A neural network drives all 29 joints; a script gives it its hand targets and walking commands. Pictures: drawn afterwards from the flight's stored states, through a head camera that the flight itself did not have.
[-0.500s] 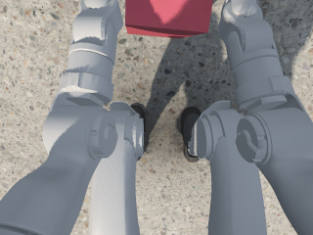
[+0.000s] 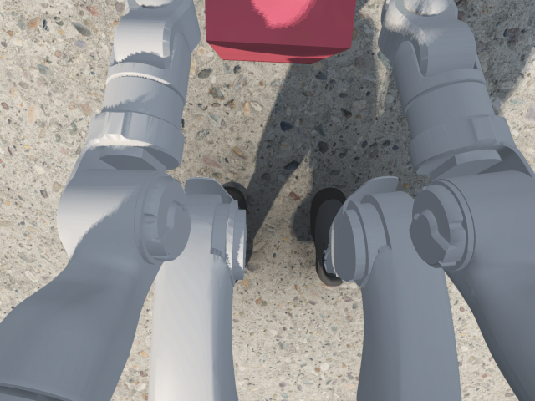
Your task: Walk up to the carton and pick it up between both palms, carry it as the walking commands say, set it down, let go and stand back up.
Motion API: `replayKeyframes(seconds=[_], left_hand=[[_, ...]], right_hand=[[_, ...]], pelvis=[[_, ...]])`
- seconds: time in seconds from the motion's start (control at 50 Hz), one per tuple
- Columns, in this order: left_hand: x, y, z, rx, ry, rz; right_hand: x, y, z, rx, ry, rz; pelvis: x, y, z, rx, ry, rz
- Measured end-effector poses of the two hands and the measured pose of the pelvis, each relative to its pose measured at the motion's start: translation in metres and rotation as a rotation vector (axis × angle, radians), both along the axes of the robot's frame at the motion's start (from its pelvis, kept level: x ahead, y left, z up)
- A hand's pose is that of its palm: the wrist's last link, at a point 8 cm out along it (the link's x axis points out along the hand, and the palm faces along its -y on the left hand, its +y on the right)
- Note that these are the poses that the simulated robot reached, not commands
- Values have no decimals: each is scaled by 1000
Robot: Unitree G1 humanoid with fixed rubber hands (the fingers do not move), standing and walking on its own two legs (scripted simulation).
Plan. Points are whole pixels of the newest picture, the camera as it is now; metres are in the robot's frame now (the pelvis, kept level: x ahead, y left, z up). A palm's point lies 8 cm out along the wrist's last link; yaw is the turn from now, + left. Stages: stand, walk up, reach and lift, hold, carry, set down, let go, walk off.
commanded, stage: set down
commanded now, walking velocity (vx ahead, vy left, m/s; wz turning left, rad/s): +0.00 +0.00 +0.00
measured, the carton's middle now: out of the picture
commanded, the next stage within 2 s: none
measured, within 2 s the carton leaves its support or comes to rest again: neither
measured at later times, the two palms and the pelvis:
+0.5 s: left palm out of the picture +0.53 +0.16 -0.21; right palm out of the picture +0.54 -0.09 -0.20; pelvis +0.00 +0.00 -0.01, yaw +0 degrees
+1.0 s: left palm out of the picture +0.54 +0.16 -0.21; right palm out of the picture +0.54 -0.09 -0.21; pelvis +0.00 +0.00 -0.01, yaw +0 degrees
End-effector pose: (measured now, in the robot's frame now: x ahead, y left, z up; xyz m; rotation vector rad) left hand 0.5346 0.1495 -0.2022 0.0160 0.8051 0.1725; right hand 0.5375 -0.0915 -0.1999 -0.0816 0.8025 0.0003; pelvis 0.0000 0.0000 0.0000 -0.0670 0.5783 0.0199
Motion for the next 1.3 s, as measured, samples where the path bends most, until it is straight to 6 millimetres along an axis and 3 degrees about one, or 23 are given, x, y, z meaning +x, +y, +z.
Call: replayKeyframes(seconds=[1.3], left_hand=[[3,14,-15,-145,-29,-34]], right_hand=[[9,-4,-9,109,-12,58]], pelvis=[[-4,1,-15,-2,4,-6]])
